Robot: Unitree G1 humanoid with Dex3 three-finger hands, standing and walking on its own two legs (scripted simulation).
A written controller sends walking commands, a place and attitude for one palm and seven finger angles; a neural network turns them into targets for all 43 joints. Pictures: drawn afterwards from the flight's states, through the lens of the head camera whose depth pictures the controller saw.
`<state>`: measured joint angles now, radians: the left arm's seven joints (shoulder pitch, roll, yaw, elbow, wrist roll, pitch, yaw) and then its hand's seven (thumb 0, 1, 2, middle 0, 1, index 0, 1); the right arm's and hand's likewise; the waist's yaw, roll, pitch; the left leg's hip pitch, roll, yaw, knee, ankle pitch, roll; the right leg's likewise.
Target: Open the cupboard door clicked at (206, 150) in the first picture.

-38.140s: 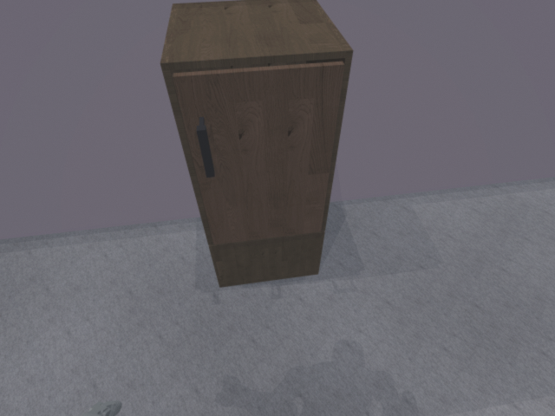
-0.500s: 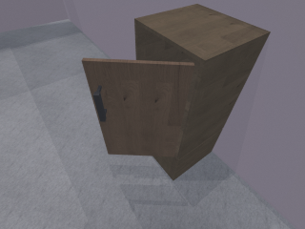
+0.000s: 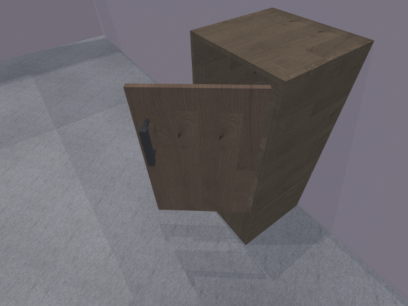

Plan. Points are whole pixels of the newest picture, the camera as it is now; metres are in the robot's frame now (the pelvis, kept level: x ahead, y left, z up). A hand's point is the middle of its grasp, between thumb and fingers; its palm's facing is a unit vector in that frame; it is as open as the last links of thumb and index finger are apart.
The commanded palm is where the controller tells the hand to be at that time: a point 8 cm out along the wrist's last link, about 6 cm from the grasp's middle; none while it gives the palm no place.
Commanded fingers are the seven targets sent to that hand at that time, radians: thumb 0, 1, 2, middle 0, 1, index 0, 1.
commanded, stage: look again from close up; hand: left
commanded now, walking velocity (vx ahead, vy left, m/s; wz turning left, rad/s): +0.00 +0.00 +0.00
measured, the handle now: (149, 142) +0.55 +0.20 -0.02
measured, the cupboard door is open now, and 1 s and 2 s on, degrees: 52 52 52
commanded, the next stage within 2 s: raise the hand with hooked fingers in 0.30 s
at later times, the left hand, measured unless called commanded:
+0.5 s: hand out of the picture +0.10 +0.20 -0.12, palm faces +0.20 -0.95 -0.24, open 7.3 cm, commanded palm +0.11 +0.23 -0.07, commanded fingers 0.00 0.76 0.84 -0.21 -0.39 -0.21 -0.39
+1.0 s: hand (104, 290) +0.16 +0.21 -0.04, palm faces +0.12 -0.99 -0.11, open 9.7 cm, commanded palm +0.15 +0.26 -0.05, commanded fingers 0.00 0.18 0.59 -0.25 -0.76 -0.25 -0.76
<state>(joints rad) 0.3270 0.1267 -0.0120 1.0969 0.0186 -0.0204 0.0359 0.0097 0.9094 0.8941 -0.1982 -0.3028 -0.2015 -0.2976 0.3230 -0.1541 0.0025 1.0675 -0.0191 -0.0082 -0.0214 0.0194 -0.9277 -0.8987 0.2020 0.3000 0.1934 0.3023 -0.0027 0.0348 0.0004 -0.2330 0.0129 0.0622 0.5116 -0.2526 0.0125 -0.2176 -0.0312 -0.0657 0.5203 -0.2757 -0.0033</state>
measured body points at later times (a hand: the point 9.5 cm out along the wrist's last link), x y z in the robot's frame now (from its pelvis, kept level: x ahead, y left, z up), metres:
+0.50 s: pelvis +0.01 +0.00 +0.00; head +0.02 +0.00 +0.45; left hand +0.09 +0.25 -0.10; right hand +0.05 -0.23 -0.14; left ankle +0.02 +0.11 -0.74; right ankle +0.00 -0.12 -0.74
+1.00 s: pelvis -0.01 -0.02 -0.10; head +0.05 -0.01 +0.34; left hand +0.15 +0.26 -0.03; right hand +0.23 -0.24 -0.16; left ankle +0.02 +0.11 -0.74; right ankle +0.00 -0.12 -0.74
